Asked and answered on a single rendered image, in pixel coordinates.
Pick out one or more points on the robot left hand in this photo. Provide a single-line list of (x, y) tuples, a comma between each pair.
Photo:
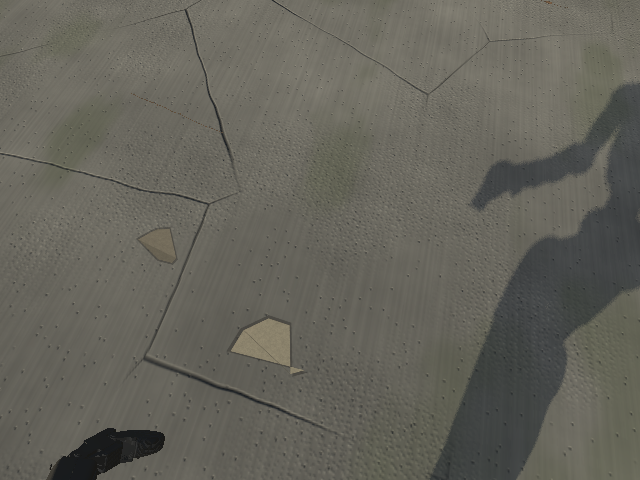
[(105, 450)]

